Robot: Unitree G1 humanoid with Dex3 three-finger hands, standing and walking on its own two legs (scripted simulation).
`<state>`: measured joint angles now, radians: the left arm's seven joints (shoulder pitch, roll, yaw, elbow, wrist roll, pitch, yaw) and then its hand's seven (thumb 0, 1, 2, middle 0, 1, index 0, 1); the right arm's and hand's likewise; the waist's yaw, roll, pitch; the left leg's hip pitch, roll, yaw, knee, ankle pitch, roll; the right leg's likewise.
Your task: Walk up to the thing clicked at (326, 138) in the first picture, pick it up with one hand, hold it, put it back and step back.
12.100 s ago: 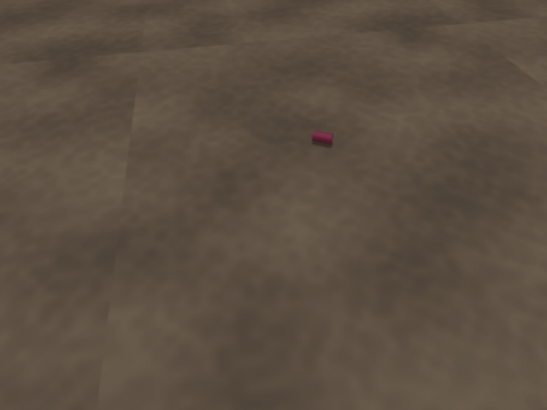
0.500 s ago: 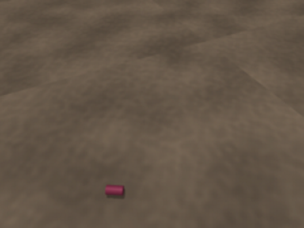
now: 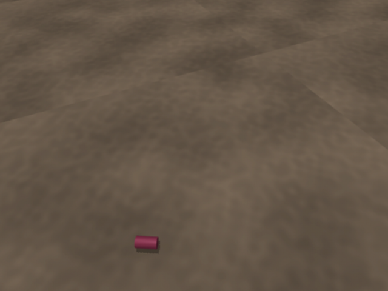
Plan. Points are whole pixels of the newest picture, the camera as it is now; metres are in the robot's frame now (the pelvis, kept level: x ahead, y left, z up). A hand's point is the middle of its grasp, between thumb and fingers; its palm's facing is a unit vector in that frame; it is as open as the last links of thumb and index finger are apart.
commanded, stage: stand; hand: left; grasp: from above
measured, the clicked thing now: (146, 242) +0.48 +0.25 -0.75
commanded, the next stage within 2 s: rise first in 0.08 s
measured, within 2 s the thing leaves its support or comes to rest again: neither
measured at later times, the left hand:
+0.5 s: hand out of the picture +0.15 +0.25 -0.17, palm faces -0.05 -0.93 -0.36, open 10.1 cm
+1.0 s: hand out of the picture +0.12 +0.27 -0.23, palm faces -0.19 -0.88 -0.44, open 13.7 cm
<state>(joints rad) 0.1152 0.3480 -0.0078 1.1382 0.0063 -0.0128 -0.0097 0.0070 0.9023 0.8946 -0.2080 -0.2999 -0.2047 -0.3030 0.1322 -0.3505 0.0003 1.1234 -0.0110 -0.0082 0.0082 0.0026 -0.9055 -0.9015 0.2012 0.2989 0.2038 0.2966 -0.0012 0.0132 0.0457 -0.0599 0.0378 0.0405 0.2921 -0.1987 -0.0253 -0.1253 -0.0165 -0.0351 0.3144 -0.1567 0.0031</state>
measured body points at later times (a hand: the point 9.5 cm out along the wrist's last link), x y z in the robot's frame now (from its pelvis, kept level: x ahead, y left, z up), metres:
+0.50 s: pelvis -0.01 +0.00 -0.02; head +0.05 +0.01 +0.42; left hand +0.15 +0.30 -0.14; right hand +0.09 -0.26 -0.15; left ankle -0.02 +0.13 -0.75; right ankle +0.01 -0.12 -0.75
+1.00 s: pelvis -0.01 +0.03 -0.09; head +0.08 +0.04 +0.35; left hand +0.13 +0.31 -0.20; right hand +0.17 -0.22 -0.18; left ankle -0.02 +0.13 -0.75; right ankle +0.01 -0.12 -0.75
